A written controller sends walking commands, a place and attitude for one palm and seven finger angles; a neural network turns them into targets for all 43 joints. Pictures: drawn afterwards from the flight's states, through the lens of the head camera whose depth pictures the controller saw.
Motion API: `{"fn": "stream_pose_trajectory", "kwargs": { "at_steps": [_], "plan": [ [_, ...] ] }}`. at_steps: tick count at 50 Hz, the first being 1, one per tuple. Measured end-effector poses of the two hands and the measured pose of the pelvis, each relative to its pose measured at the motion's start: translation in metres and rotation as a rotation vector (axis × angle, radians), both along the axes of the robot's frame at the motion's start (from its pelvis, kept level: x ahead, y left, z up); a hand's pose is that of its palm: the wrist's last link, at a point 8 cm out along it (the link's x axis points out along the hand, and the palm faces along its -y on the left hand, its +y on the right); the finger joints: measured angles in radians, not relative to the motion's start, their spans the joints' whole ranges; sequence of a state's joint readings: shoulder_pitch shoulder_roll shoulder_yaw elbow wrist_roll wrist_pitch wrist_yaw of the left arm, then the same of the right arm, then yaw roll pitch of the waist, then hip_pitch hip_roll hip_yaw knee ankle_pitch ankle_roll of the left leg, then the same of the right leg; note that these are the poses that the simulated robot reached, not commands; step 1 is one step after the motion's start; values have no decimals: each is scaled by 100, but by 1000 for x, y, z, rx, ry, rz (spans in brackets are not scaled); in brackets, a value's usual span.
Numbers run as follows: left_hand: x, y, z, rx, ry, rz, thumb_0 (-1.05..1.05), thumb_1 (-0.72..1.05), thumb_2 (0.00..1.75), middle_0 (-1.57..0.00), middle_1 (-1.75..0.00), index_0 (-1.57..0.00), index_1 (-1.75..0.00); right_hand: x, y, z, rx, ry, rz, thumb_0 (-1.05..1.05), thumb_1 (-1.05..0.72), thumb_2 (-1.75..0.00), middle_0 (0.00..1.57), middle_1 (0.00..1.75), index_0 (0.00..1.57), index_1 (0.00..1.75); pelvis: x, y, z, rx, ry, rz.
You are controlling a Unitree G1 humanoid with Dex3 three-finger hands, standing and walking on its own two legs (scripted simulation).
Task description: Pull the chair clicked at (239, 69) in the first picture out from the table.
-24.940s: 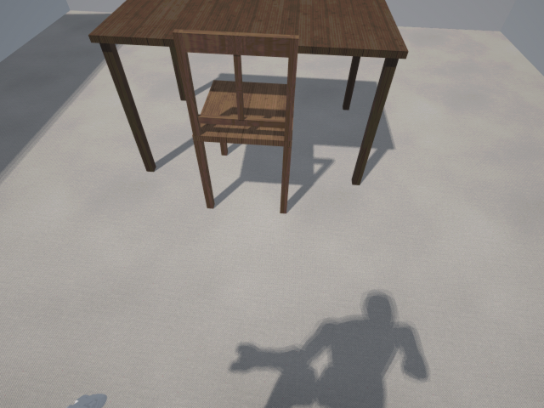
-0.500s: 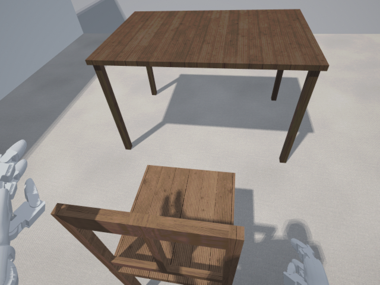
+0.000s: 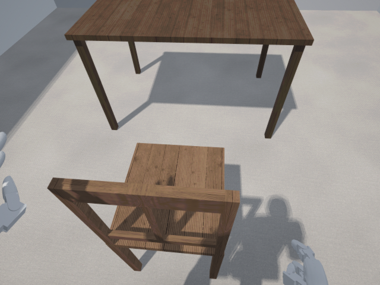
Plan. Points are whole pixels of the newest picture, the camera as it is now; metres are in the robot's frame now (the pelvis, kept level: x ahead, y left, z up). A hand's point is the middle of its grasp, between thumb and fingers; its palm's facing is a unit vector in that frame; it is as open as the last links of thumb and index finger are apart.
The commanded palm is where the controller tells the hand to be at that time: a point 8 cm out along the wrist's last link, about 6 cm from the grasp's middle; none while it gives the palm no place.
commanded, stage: step back with the hand held close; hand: left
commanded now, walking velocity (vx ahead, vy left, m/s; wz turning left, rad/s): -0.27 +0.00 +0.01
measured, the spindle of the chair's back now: (155, 222) +0.28 +0.12 -0.12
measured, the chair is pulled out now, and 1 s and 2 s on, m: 0.66 0.66 0.66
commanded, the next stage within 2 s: stop stepping back and stand still in 1.12 s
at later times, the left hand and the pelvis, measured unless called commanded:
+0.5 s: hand out of the picture +0.14 +0.27 +0.16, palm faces +0.49 -0.72 -0.49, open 7.4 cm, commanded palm +0.08 +0.30 +0.18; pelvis -0.05 +0.00 -0.01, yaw +2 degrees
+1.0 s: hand out of the picture +0.11 +0.24 +0.17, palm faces +0.36 -0.77 -0.52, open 7.4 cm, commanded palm +0.05 +0.29 +0.18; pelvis -0.09 -0.01 +0.00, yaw +0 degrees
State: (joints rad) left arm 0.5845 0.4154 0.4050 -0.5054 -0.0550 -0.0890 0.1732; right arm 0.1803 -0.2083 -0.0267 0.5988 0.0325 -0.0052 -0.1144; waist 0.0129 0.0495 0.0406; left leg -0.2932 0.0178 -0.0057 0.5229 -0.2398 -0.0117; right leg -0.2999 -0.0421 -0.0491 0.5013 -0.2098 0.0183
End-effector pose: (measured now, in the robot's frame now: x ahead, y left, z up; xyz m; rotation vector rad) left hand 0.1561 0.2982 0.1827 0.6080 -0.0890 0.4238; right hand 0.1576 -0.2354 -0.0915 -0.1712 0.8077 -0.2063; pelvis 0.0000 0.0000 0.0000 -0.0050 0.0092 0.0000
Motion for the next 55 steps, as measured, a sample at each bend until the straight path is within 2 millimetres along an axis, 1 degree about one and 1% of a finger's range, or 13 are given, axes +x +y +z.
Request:
{"fn": "stream_pose_trajectory", "kwargs": {
  "at_steps": [6,10,14,22,28,33,37,40,43,46,48,52,55],
  "plan": [
    [-23,1,-6,-34,-46,13,1,89,90,-22,-30,-22,-30,-16,-2,3,-28,-30,22,2,-90,-90,20,30,20,30,-19,2,-4,-12,-2,2],
    [-32,7,-7,-36,-80,6,1,89,90,-22,-30,-22,-30,-29,-2,8,-59,-41,27,2,-90,-90,20,30,20,30,-29,6,-6,-18,-5,2],
    [-38,14,-1,-2,-106,3,1,89,90,-22,-30,-22,-30,-38,2,13,-59,-67,28,2,-90,-90,20,30,20,30,-36,7,-6,-22,-7,14],
    [-55,8,1,48,-137,3,1,89,90,-22,-30,-22,-30,-46,6,2,-30,-78,73,2,-90,-90,20,30,20,30,-48,-1,-14,-17,-10,29],
    [-61,3,-2,8,-148,-16,1,89,90,-22,-30,-22,-30,-55,3,-5,-53,-16,100,2,-90,-90,20,30,20,30,-56,3,-14,-12,-1,29],
    [-63,13,3,48,-166,-48,1,88,90,-22,-30,-22,-30,-62,5,0,-76,-32,67,2,-90,-90,20,30,20,30,-62,11,-15,-35,-4,31],
    [-68,18,11,86,-178,-46,1,89,90,-22,-30,-22,-30,-63,12,5,-53,-66,64,2,-90,-90,20,30,20,30,-64,7,-13,-44,15,41],
    [-72,12,12,94,-177,-56,1,89,90,-22,-30,-22,-30,-63,15,3,-35,-77,97,2,-90,-90,20,30,20,30,-69,0,-13,-37,36,18],
    [-75,-3,10,63,-154,-88,1,89,90,-21,-30,-21,-30,-67,14,0,-17,-67,130,2,-90,-90,20,30,20,30,-80,-6,-9,-68,27,17],
    [-83,-19,9,51,-135,-140,1,89,90,-21,-30,-22,-30,-74,7,-1,-7,-61,123,2,-90,-90,20,30,20,30,-88,-11,-8,-63,24,11],
    [-87,-23,10,44,-128,-157,1,89,90,-22,-30,-22,-30,-80,1,0,-13,-48,96,2,-90,-90,20,30,20,30,-89,-10,-7,-40,28,6],
    [-90,-12,11,59,-133,-140,1,88,90,-22,-30,-22,-30,-91,-8,7,-52,-33,43,2,-90,-90,20,30,20,30,-92,-5,-4,-13,42,9],
    [-93,0,8,66,-144,-124,1,88,90,-22,-30,-22,-30,-98,-10,12,-72,-38,20,2,-90,-90,20,30,20,30,-103,-2,-5,5,41,10]
  ]
}}
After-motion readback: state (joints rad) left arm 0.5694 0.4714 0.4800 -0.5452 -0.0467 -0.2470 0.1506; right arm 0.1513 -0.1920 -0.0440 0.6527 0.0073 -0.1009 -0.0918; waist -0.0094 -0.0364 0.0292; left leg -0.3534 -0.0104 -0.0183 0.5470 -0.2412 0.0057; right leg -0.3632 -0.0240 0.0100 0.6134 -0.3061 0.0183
